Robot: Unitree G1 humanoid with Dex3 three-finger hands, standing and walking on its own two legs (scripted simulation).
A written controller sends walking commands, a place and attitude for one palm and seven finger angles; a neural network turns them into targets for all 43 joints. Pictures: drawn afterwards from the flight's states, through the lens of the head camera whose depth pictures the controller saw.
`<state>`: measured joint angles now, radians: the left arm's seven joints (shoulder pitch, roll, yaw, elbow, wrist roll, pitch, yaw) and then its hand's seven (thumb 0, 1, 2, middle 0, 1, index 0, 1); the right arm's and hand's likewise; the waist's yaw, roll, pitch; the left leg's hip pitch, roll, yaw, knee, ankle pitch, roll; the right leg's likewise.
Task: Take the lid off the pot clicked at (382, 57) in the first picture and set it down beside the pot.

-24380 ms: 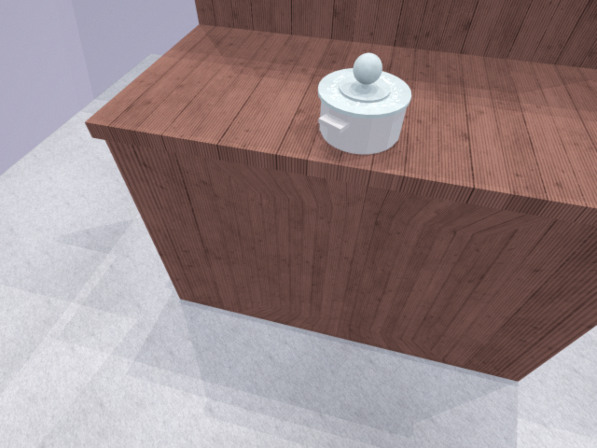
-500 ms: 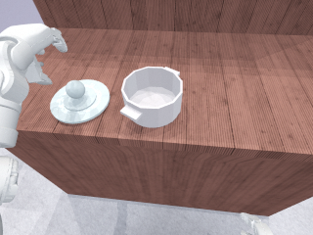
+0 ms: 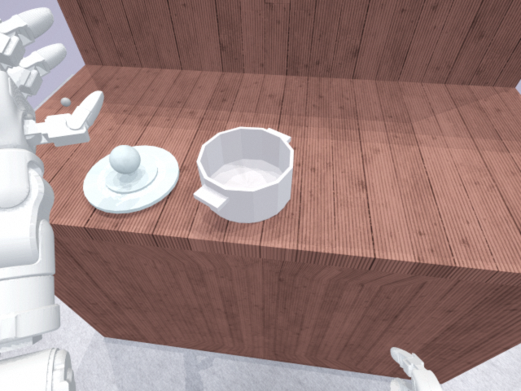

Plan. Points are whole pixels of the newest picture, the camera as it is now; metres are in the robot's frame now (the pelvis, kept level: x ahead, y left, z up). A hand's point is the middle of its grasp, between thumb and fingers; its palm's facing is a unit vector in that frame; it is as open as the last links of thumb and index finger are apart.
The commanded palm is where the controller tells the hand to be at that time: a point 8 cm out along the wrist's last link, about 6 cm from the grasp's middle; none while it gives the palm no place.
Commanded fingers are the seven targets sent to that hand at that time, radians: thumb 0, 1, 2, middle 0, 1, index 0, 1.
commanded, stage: draw the hand back to the body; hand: left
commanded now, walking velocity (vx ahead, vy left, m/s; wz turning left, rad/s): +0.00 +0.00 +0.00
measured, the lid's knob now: (125, 159) +0.48 +0.29 +0.09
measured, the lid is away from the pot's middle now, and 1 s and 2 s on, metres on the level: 0.23 0.23 0.23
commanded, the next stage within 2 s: step back with the hand held close in 1.32 s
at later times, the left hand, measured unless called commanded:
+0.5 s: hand (25, 157) +0.27 +0.25 +0.27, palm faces +0.46 -0.87 -0.18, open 7.9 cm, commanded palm +0.22 +0.29 +0.26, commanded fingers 0.00 0.90 0.90 -0.20 -0.30 -0.20 -0.30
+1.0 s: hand out of the picture +0.21 +0.26 +0.25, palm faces +0.47 -0.84 -0.27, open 7.4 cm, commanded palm +0.14 +0.30 +0.25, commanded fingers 0.00 0.90 0.90 -0.20 -0.30 -0.20 -0.30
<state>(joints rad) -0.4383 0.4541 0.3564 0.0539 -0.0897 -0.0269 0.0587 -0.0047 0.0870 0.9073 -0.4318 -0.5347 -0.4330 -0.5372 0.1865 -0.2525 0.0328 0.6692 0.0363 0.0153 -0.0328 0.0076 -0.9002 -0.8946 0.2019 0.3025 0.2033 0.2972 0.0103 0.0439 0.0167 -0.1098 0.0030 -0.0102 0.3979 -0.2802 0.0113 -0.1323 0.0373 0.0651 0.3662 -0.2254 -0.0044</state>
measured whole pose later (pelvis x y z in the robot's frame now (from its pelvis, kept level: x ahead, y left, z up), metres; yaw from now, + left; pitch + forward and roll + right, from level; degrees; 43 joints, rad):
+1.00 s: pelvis -0.01 +0.01 +0.00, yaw +0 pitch -4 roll -1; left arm 0.17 0.38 0.41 -0.50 -0.12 -0.08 0.07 0.01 0.89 0.90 -0.21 -0.30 -0.21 -0.31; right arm 0.13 -0.22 0.03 0.67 0.00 -0.04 -0.05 0.01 -0.90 -0.89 0.20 0.30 0.20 0.30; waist 0.06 0.05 0.03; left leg -0.06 -0.01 -0.01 0.40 -0.28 0.03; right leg -0.06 0.02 0.06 0.34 -0.21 0.01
